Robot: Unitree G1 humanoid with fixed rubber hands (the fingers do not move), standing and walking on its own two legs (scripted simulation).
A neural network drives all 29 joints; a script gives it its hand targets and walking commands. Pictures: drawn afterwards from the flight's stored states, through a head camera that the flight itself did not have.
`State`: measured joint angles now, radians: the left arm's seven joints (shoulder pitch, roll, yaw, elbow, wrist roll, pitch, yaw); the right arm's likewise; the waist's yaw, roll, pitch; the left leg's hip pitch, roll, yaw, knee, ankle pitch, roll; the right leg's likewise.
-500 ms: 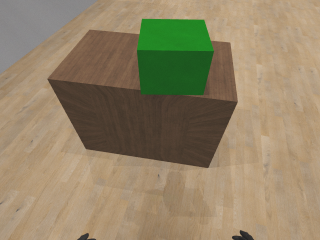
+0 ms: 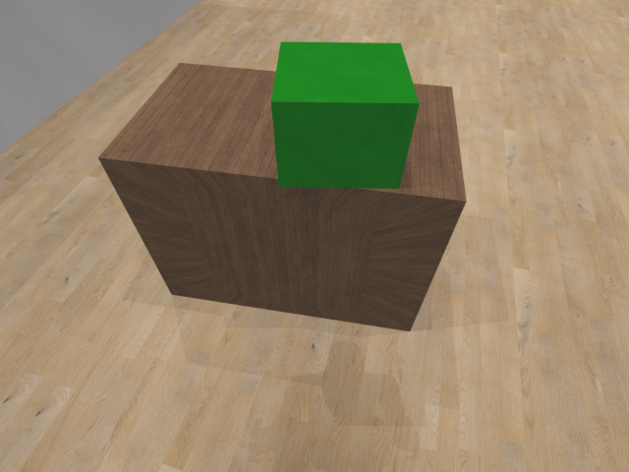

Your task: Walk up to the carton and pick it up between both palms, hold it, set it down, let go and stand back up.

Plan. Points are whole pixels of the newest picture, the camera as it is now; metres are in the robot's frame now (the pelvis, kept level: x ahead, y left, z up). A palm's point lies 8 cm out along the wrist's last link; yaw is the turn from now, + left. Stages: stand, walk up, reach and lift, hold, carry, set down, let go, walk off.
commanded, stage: stand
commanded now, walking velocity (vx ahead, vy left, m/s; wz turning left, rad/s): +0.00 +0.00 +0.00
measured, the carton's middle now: (339, 115) +0.84 -0.06 -0.02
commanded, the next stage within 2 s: walk up in 0.24 s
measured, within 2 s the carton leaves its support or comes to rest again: neither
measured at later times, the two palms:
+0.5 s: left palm out of the picture +0.01 +0.22 -0.14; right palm out of the picture +0.00 -0.22 -0.14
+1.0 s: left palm out of the picture +0.07 +0.12 -0.12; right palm (581, 451) +0.16 -0.37 -0.14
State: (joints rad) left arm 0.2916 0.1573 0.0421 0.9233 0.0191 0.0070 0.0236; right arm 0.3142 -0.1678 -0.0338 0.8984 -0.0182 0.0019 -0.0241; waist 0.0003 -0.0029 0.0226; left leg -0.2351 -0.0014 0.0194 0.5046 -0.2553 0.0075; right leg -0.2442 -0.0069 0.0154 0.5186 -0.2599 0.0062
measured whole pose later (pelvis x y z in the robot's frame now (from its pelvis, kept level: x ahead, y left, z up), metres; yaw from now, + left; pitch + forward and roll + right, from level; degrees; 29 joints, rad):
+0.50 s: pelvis +0.01 +0.00 +0.00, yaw +0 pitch -1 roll +1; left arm 0.32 0.14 0.03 1.05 0.03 -0.01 0.02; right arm 0.34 -0.14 -0.03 1.03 -0.03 -0.01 -0.02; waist 0.00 -0.01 0.00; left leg -0.21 0.00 0.03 0.48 -0.33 0.02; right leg -0.23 -0.01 0.02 0.52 -0.39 -0.01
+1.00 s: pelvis +0.14 -0.12 +0.00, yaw -1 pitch -4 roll +3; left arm 0.52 0.18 0.01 0.95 0.02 -0.04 0.01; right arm 0.36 -0.27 -0.02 0.93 -0.06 -0.03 0.02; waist 0.04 0.01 0.04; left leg -0.48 0.00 -0.01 1.15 -0.34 0.01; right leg -0.15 -0.04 -0.07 0.55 -0.34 -0.02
